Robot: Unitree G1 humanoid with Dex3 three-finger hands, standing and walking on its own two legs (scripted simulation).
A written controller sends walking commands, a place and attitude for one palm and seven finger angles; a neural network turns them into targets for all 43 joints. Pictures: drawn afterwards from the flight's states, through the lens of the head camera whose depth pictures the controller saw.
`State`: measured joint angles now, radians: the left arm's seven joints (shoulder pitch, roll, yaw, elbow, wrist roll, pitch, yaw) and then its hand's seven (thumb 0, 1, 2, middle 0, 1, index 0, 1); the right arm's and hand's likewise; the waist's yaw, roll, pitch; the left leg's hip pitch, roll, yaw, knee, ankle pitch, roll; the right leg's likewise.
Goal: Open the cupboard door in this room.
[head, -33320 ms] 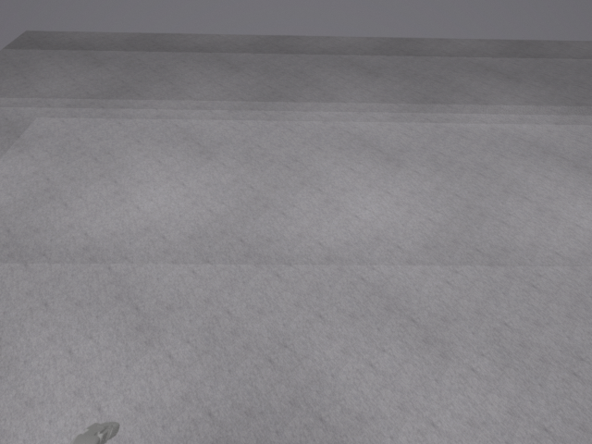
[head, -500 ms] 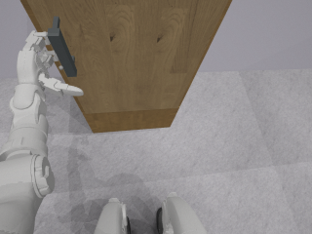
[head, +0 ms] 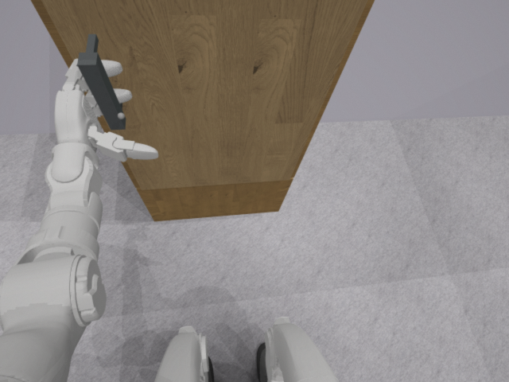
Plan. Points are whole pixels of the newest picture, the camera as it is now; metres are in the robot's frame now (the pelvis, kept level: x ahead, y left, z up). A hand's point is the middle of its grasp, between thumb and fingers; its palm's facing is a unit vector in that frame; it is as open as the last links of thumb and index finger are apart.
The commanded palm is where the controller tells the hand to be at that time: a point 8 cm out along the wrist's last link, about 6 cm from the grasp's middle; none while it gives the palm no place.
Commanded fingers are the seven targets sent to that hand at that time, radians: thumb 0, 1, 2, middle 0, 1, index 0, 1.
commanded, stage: slide the fingers in behind the handle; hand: left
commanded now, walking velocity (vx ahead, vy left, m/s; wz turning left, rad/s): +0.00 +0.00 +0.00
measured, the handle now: (106, 85) +0.56 +0.19 +0.06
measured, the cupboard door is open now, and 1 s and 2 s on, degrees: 0 0 27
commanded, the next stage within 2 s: close the thumb around the handle in 0.42 s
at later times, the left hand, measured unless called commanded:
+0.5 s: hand (121, 116) +0.51 +0.17 +0.06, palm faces +0.03 -1.00 +0.00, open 14.0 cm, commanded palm +0.48 +0.20 +0.05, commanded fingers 0.00 -0.50 0.30 -0.30 -1.20 -0.30 -1.20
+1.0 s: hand (121, 115) +0.51 +0.17 +0.05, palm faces +0.04 -1.00 -0.01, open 8.0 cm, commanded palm +0.49 +0.20 +0.05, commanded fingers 0.00 0.90 0.90 -0.40 -1.35 -0.40 -1.35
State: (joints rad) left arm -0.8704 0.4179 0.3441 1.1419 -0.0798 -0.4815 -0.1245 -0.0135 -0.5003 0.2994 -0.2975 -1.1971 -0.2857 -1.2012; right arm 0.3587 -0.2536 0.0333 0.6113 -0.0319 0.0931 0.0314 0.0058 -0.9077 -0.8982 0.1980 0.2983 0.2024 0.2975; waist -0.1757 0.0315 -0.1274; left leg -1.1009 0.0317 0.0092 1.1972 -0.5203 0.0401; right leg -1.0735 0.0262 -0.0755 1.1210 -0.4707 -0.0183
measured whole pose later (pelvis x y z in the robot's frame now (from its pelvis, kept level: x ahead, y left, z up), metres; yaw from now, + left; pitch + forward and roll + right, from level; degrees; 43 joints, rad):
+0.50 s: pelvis +0.00 +0.00 +0.00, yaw +0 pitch +24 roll -4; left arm -0.87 0.42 0.34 1.14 -0.08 -0.49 -0.14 -0.01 -0.50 0.30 -0.30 -1.20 -0.29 -1.20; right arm 0.35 -0.26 0.03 0.61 -0.03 0.09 0.03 0.01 -0.91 -0.90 0.20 0.30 0.20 0.30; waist -0.18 0.03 -0.13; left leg -1.10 0.03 0.01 1.20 -0.52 0.04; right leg -1.07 0.03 -0.07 1.12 -0.47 -0.02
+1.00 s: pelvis +0.00 +0.00 +0.00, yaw +0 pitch +25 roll -4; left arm -0.89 0.41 0.32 1.16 -0.08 -0.49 -0.12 0.00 0.37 0.67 -0.36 -1.29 -0.35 -1.29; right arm 0.36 -0.26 0.03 0.62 -0.03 0.09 0.03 0.01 -0.91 -0.90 0.20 0.30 0.20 0.30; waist -0.17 0.03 -0.13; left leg -1.11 0.03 0.00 1.21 -0.53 0.05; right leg -1.08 0.02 -0.08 1.12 -0.48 -0.01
